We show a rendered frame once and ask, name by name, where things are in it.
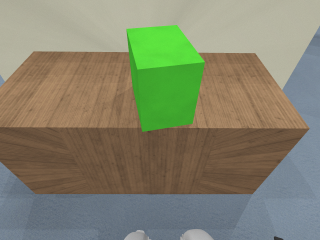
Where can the pedestal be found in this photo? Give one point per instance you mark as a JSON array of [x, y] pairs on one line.
[[69, 124]]

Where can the right robot thigh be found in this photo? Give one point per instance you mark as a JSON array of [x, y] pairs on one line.
[[196, 234]]

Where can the carton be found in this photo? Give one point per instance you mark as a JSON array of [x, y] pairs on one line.
[[166, 73]]

